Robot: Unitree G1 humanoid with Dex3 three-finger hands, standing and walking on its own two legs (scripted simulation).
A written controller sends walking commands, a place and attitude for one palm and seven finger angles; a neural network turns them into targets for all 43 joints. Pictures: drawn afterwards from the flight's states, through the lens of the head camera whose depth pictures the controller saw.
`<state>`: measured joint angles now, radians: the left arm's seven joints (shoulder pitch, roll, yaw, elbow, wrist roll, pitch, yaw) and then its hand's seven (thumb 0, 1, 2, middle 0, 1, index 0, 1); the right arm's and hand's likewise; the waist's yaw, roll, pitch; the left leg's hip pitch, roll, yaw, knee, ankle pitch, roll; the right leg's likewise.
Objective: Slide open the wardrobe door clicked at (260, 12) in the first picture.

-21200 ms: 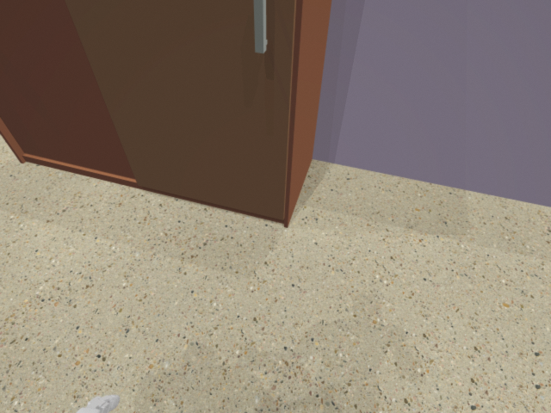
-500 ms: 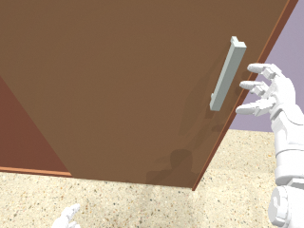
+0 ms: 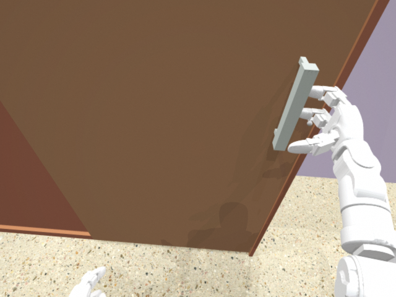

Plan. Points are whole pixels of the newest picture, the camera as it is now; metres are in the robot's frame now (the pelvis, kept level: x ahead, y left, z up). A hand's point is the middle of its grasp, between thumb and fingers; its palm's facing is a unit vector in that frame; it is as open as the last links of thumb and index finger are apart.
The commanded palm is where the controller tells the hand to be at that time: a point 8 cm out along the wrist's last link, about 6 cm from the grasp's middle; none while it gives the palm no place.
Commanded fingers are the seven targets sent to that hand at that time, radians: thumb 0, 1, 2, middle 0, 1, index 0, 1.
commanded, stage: feel for the door with the fingertips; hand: right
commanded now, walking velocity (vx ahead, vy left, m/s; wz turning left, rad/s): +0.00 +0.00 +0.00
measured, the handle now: (290, 106) +0.48 -0.15 +0.17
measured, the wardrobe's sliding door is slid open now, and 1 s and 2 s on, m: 0.00 0.00 0.00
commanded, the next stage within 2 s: slide the fingers in behind the handle in 0.38 s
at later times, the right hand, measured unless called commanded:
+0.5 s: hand (309, 118) +0.43 -0.18 +0.18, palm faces +0.04 +1.00 -0.01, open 13.7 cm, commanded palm +0.42 -0.22 +0.18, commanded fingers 0.00 0.50 -0.30 0.30 1.20 0.30 1.20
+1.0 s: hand (302, 121) +0.42 -0.16 +0.18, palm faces +0.01 +1.00 +0.01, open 14.0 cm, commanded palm +0.40 -0.21 +0.18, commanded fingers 0.00 0.50 -0.30 0.30 1.20 0.30 1.20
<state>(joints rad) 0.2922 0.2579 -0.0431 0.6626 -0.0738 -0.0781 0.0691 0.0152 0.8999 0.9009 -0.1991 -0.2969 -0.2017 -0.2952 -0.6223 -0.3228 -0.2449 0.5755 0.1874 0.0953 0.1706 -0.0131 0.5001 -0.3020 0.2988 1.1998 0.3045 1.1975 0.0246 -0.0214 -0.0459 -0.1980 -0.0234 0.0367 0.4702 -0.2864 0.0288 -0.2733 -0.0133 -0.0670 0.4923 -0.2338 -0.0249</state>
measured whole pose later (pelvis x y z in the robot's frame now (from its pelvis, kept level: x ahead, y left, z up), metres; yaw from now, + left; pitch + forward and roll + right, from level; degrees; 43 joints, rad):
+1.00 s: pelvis -0.01 +0.00 +0.00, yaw +0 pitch +1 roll +0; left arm 0.31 0.26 -0.04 0.67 -0.07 -0.08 0.06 0.01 0.90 0.90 -0.20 -0.30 -0.20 -0.30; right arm -0.71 -0.31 -0.23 0.72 0.17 0.04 0.15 -0.01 0.50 -0.30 0.30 1.20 0.31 1.20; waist 0.03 -0.03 -0.05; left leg -0.22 -0.03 0.04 0.48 -0.28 0.03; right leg -0.30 -0.02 -0.07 0.50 -0.22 -0.03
